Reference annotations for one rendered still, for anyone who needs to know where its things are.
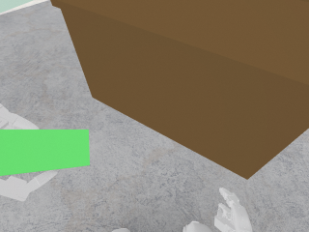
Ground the sponge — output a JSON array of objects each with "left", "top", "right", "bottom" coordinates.
[{"left": 0, "top": 130, "right": 90, "bottom": 176}]

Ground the robot left hand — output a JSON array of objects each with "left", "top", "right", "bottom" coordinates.
[{"left": 0, "top": 103, "right": 58, "bottom": 202}]

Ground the right robot thigh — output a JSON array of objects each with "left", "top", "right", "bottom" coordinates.
[{"left": 183, "top": 222, "right": 211, "bottom": 232}]

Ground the robot right hand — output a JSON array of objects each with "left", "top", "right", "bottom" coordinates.
[{"left": 214, "top": 187, "right": 253, "bottom": 232}]

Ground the table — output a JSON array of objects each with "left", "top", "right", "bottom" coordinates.
[{"left": 50, "top": 0, "right": 309, "bottom": 180}]

